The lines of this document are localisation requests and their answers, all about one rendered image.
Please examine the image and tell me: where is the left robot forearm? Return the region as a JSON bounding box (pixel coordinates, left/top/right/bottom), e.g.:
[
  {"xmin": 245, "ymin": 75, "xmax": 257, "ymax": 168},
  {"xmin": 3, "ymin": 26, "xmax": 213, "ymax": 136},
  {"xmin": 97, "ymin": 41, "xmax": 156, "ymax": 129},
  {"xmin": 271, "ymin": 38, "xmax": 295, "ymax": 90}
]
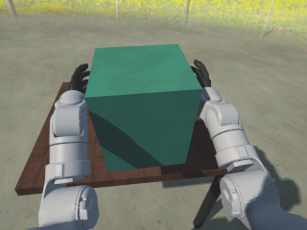
[{"xmin": 38, "ymin": 90, "xmax": 91, "ymax": 225}]

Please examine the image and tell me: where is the left robot hand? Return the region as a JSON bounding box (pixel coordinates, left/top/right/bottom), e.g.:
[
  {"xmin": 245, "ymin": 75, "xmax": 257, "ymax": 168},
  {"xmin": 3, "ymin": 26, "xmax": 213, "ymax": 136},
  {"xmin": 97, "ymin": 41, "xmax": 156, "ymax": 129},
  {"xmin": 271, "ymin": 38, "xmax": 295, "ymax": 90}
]
[{"xmin": 67, "ymin": 63, "xmax": 90, "ymax": 93}]

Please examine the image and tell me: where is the table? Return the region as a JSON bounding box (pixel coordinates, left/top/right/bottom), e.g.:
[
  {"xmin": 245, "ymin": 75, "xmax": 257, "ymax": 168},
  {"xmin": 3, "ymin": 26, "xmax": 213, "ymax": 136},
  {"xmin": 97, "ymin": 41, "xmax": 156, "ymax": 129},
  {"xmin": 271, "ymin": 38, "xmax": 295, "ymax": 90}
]
[{"xmin": 14, "ymin": 81, "xmax": 245, "ymax": 229}]

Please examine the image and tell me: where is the robot right upper arm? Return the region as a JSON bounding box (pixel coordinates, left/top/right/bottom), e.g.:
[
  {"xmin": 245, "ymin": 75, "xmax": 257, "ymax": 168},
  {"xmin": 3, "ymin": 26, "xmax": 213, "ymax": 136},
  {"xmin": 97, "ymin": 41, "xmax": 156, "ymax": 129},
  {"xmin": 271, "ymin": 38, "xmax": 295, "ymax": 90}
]
[{"xmin": 220, "ymin": 169, "xmax": 307, "ymax": 230}]

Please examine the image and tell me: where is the right robot hand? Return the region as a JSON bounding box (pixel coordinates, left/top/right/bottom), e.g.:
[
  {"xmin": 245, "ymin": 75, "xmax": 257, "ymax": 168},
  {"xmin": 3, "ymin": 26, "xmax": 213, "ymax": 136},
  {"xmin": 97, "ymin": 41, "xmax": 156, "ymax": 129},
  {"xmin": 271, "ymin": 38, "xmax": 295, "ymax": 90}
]
[{"xmin": 190, "ymin": 59, "xmax": 211, "ymax": 88}]

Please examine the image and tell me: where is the carton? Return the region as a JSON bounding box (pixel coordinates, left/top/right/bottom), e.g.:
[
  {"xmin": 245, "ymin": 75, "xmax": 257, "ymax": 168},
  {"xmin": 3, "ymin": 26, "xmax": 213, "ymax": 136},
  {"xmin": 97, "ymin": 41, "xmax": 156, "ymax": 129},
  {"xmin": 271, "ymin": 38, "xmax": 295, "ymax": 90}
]
[{"xmin": 84, "ymin": 44, "xmax": 202, "ymax": 173}]

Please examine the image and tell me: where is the right robot forearm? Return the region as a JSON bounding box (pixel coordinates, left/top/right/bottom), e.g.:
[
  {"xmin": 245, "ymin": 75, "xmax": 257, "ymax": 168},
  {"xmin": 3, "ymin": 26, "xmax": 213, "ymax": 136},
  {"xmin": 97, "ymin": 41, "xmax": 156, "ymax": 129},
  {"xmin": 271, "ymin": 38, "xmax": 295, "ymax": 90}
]
[{"xmin": 197, "ymin": 86, "xmax": 280, "ymax": 205}]

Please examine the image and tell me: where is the robot left upper arm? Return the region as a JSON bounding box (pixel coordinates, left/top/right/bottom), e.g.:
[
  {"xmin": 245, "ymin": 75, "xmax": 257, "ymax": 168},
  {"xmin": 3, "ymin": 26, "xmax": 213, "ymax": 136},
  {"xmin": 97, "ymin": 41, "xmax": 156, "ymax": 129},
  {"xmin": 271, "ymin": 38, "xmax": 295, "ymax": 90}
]
[{"xmin": 25, "ymin": 185, "xmax": 100, "ymax": 230}]

